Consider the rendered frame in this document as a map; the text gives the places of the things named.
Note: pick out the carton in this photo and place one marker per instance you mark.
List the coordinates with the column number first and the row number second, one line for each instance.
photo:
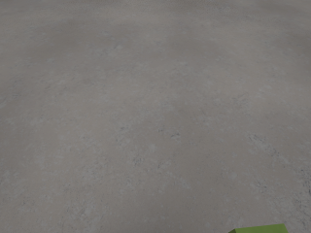
column 271, row 228

